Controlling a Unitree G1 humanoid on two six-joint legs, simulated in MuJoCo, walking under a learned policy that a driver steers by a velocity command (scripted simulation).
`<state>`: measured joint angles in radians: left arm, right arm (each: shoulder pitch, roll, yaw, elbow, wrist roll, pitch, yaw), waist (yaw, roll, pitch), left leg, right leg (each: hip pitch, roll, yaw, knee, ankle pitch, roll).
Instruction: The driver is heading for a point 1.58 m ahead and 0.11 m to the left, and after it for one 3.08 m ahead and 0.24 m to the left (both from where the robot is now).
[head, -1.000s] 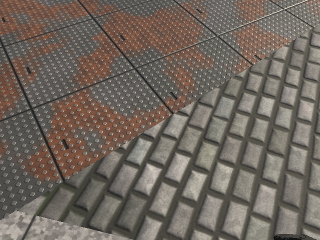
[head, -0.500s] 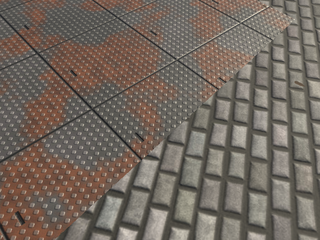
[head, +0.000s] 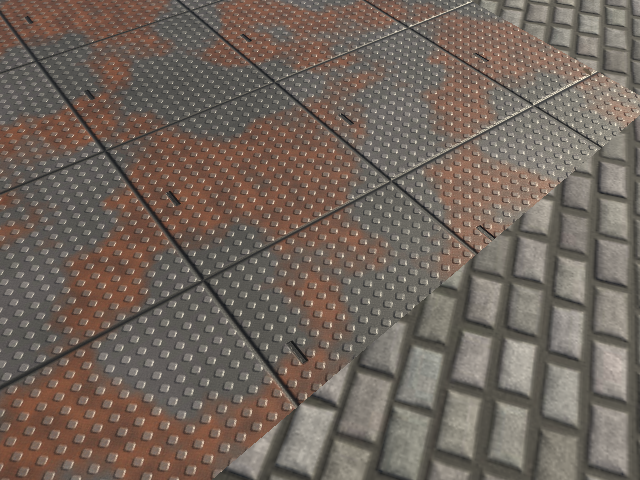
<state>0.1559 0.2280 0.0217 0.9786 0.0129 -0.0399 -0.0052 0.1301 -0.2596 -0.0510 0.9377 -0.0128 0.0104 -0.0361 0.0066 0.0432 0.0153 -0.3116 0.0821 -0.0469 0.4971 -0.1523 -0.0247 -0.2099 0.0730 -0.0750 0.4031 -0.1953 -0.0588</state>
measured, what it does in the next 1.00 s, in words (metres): stands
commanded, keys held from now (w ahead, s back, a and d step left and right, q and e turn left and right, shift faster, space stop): no key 1.00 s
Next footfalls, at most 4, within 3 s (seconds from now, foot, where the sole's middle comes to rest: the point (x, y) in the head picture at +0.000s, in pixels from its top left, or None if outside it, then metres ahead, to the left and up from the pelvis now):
2.52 left None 0.16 0.16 -0.77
3.00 right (365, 463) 0.55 -0.06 -0.77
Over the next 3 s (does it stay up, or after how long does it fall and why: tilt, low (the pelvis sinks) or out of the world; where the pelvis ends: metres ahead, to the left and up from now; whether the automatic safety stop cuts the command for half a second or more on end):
stays up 0.35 0.05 -0.03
